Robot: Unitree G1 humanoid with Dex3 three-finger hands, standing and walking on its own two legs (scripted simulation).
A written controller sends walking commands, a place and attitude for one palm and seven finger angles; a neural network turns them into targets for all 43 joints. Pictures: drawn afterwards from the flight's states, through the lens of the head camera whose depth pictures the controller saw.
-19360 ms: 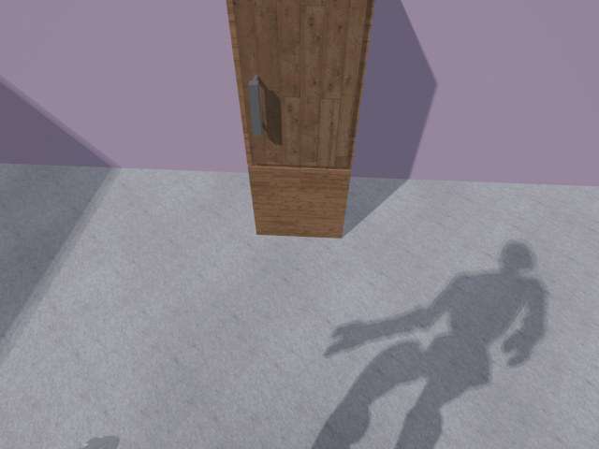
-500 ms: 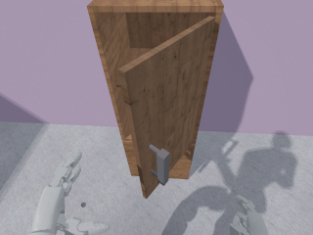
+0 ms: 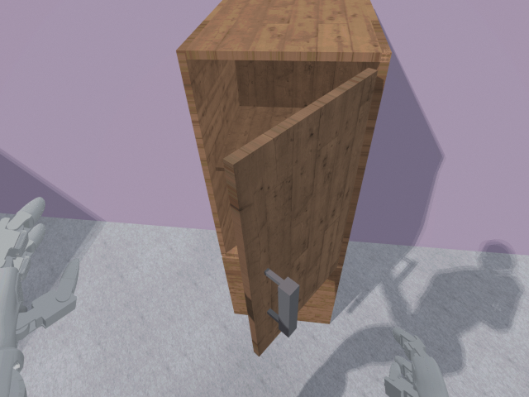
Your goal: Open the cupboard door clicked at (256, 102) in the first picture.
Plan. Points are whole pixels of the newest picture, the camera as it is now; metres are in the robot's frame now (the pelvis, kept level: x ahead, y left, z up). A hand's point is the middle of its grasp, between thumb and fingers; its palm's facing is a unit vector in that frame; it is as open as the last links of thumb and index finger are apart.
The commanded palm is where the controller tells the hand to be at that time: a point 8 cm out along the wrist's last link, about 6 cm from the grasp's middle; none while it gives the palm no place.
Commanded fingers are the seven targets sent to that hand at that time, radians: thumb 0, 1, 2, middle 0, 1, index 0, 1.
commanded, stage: draw the hand back to the body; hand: left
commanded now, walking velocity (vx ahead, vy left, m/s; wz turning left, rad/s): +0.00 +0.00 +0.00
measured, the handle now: (279, 302) +0.33 +0.02 -0.09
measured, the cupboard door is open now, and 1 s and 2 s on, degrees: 55 55 55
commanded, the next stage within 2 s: step back with the hand held close in 0.38 s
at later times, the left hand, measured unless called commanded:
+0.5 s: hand (72, 289) +0.19 +0.24 +0.16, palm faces +0.45 -0.80 -0.41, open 7.4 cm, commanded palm +0.14 +0.28 +0.18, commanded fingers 0.00 0.90 0.90 -0.20 -0.30 -0.20 -0.30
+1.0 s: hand (33, 320) +0.15 +0.26 +0.16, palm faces +0.36 -0.78 -0.51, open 7.4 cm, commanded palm +0.09 +0.30 +0.18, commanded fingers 0.00 0.90 0.90 -0.20 -0.30 -0.20 -0.30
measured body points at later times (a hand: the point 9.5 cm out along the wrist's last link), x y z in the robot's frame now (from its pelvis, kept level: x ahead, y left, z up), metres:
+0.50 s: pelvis +0.00 -0.02 +0.01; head -0.02 -0.05 +0.45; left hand +0.16 +0.28 +0.18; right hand +0.19 -0.24 -0.08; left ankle +0.03 +0.12 -0.73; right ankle -0.07 -0.12 -0.73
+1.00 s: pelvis -0.05 +0.00 +0.00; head -0.04 -0.01 +0.45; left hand +0.12 +0.30 +0.19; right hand +0.12 -0.24 -0.08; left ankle +0.03 +0.12 -0.73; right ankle -0.07 -0.12 -0.73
